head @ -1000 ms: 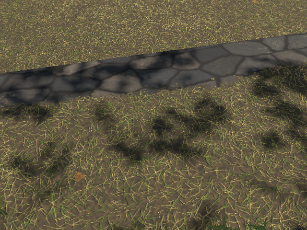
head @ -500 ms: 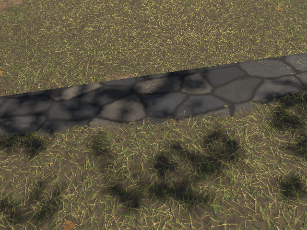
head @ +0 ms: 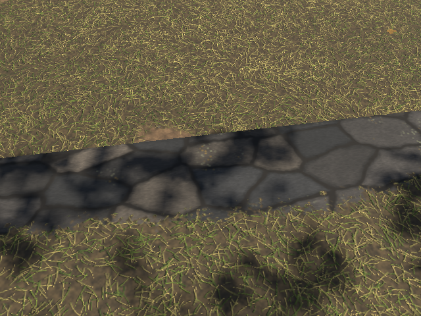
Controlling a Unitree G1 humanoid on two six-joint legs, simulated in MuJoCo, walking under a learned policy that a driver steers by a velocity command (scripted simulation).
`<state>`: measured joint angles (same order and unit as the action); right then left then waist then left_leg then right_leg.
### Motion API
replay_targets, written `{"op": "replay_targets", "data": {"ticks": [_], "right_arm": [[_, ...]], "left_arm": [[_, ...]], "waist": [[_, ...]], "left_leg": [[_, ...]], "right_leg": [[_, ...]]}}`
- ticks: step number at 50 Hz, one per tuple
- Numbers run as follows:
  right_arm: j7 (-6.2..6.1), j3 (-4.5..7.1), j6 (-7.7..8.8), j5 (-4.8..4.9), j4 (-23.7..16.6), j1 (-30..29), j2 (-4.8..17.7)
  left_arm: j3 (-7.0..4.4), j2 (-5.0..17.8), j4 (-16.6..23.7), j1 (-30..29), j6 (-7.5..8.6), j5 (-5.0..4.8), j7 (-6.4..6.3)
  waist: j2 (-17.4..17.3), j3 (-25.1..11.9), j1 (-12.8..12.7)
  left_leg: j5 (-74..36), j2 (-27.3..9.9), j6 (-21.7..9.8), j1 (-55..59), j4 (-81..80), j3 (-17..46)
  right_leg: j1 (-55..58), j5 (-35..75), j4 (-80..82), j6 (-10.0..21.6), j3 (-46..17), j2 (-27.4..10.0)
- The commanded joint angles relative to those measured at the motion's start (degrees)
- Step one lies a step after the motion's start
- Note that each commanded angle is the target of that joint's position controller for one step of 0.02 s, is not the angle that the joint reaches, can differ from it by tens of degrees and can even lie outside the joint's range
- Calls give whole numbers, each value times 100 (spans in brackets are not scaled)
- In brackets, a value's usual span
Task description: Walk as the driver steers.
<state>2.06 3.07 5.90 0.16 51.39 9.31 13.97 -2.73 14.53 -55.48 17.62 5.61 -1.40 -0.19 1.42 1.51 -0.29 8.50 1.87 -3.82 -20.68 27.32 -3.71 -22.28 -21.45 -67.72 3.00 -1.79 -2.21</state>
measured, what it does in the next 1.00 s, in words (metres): walks ahead, turning left: right foot, then left foot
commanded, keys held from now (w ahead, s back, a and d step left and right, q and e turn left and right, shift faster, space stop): w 0.18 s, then w+q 0.70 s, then q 0.12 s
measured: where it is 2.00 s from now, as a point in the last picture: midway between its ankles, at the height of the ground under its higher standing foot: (184, 262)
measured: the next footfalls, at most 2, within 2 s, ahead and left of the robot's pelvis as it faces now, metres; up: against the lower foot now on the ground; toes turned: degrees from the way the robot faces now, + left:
right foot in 0.42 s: +0.41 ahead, -0.15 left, +0.00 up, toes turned +4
left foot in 0.98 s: +0.61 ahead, +0.21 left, +0.00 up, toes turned +27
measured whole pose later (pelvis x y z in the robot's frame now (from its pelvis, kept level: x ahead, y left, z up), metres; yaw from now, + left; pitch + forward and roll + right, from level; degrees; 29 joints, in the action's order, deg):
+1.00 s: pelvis +0.51 +0.05 -0.02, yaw +25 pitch +1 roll -2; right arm 3.6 2.7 5.1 -3.0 46.4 6.6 13.0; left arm -2.6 12.5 -54.8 21.1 6.5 4.9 0.7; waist -0.7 0.9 -2.5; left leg 6.0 -1.1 -5.1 -29.1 35.0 -1.5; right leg 8.0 -25.4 -23.0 -3.7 19.2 -6.7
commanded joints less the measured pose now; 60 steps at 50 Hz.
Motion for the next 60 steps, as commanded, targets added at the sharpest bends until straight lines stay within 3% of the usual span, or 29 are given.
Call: {"op": "replay_targets", "data": {"ticks": [1,6,15,18,20,21,22,23,24,25,26,27,29,32,37,42,43,44,45,47,49,50,51,52,53,54,55,57,60], "right_arm": [[17,70,81,-73,-137,197,423],[-140,139,69,-39,109,694,741],[-254,145,-103,92,427,1553,823],[-311,206,-174,120,444,1524,906],[-318,238,-212,124,375,1298,957],[-303,184,-214,87,299,1207,798],[-295,78,-210,-26,83,1161,504],[-277,-86,-106,116,8,1925,-167],[-282,72,-56,233,84,1689,525],[-286,165,-51,289,-52,1213,800],[-312,174,-80,260,-80,1015,724],[-320,213,-123,185,-101,918,643],[-284,234,-274,205,-115,1067,395],[-284,254,-424,168,-315,795,305],[-154,236,-403,117,-600,78,291],[30,156,-402,107,-984,-818,238],[187,-95,-279,-712,-634,-48,-67],[202,9,-236,-703,-614,-51,82],[221,22,-185,-622,-735,-403,213],[240,48,-84,-407,-939,-774,338],[151,251,96,-187,-711,243,869],[-51,422,117,-262,-539,1303,1410],[-148,454,32,-351,-372,2260,1846],[-132,484,128,-520,-59,2573,1669],[-165,582,214,-358,-57,2078,1725],[-190,520,193,-206,-149,1518,1400],[-176,399,194,-91,-258,1060,1072],[-70,297,138,-170,-565,456,830],[57,363,228,-280,-897,149,1117]], "left_arm": [[-159,410,343,134,-7,27,-51],[-197,361,600,-582,-131,111,-85],[-100,230,1123,-2250,29,47,110],[-131,403,1201,-2226,132,22,191],[-246,652,1033,-1530,184,33,173],[-384,938,778,-613,203,69,126],[-493,1402,644,451,198,161,64],[-527,1633,559,618,143,179,100],[-362,986,668,448,141,176,96],[-271,687,735,34,143,148,75],[-224,588,769,-365,138,155,83],[-199,467,752,-617,134,177,94],[-186,359,683,-791,153,223,88],[-262,549,561,-696,191,219,28],[-335,771,468,-518,120,226,-79],[-399,950,363,-133,-17,120,-110],[11,-111,233,639,231,903,132],[-34,26,184,624,303,834,180],[-117,425,310,339,304,681,168],[-278,1097,417,201,212,556,73],[-281,1204,452,160,133,664,32],[-38,420,614,638,185,712,82],[156,35,894,903,242,729,271],[35,416,1072,-508,206,378,356],[30,466,1253,-962,220,356,300],[-96,826,1184,-724,195,506,114],[-111,779,1138,-474,165,596,-28],[1,326,1105,-137,101,567,-142],[-30,441,1000,154,-44,392,-38]], "waist": [[-570,-446,-54],[-392,-33,19],[-452,335,509],[-601,277,330],[-719,-91,-100],[-618,-720,-494],[99,-1718,-832],[1826,-2410,-420],[1190,-2082,-545],[809,-1309,-505],[363,-881,-321],[308,-556,-176],[522,-336,56],[313,-85,110],[179,109,-32],[100,397,-344],[210,212,-272],[210,499,-229],[79,482,-229],[130,230,-142],[95,-501,400],[-837,-1991,502],[-1469,-3661,509],[-309,-2035,1125],[-497,-1089,927],[-591,-938,572],[-610,-699,211],[-427,-530,-304],[-403,-604,-470]], "left_leg": [[-536,-1506,-928,1195,-1713,1829],[-1122,-1451,-998,1181,-2068,1276],[-911,-1375,-802,1872,-1773,1137],[-1054,-1571,-697,2080,-1366,1414],[-1948,-1447,-547,1984,-679,1411],[-2228,-1088,-372,1565,363,1195],[-714,-576,-140,404,2224,829],[2464,190,141,-1692,3992,666],[2460,-170,94,-2155,4707,1276],[1921,-415,32,-2382,4786,1165],[1422,-681,50,-2120,4637,1046],[1103,-839,57,-1907,4377,1032],[814,-1018,64,-1455,4119,991],[364,-1077,138,-1773,3785,988],[-798,-1014,226,-2004,2391,826],[-777,-907,107,-1994,1408,318],[-627,-1025,-42,-2119,1503,692],[-251,-959,-112,-2472,1376,781],[34,-794,-128,-2327,1054,486],[215,-346,-177,-1465,760,-20],[-1130,290,-497,824,277,-255],[-3236,-585,-1412,3585,1005,998],[-4254,-2084,-2662,5478,127,4035],[-4520,-2124,-2133,4808,-285,4063],[-4503,-1978,-1781,3696,-364,3138],[-4404,-1788,-1734,2752,-379,2644],[-4125,-1568,-1658,1741,-678,2300],[-3491,-1364,-1590,430,-1278,2084],[-3217,-1078,-1492,-115,-1411,1686]], "right_leg": [[-1118,624,41,34,-277,-634],[-1844,1604,1208,-217,-164,-718],[-1672,2546,3594,-312,58,-243],[-1175,2140,3999,-215,-29,-135],[-47,1844,4198,-62,137,70],[1317,1906,4111,134,82,-25],[3108,1842,3949,485,-1080,-1172],[4723,827,4616,1249,-3547,-2373],[4311,190,4940,1056,-3671,-2180],[3528,293,5034,794,-2712,-2021],[2690,764,5219,686,-2054,-1805],[2071,1072,5434,644,-1547,-1612],[1447,1385,5771,618,-817,-1376],[1309,1901,6019,735,-210,-1407],[1613,2248,6121,649,643,-1332],[2225,2391,5935,556,1166,-1479],[2931,2176,6221,938,905,-1904],[3386,2165,6128,950,961,-1935],[3471,2454,6010,913,1215,-1778],[3348,4371,5411,810,1561,-1616],[2478,5818,3666,328,2033,-1129],[726,4018,1871,-237,2009,-711],[-445,-1584,643,-626,1224,189],[-1644,-1634,-278,-547,168,313],[-2021,-1549,-532,-458,-142,-53],[-1571,-1530,-583,-490,-201,-381],[-1080,-1236,-261,-471,-255,-541],[-234,-511,256,-452,-208,-494],[25,495,627,-603,76,-228]]}}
